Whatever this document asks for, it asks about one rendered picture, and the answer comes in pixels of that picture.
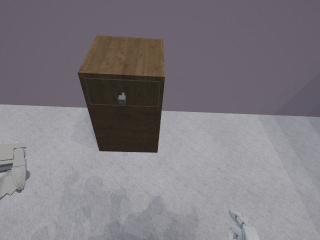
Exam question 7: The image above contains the robot right hand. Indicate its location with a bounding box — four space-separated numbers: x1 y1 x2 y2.
225 209 261 240

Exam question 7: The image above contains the handle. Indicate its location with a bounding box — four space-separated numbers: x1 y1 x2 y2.
118 92 126 105

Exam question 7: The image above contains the cabinet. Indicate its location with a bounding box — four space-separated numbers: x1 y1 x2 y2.
78 35 165 153

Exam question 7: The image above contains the drawer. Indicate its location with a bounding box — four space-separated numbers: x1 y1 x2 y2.
84 77 160 107

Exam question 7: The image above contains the robot left hand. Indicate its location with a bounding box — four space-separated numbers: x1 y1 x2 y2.
0 141 31 200

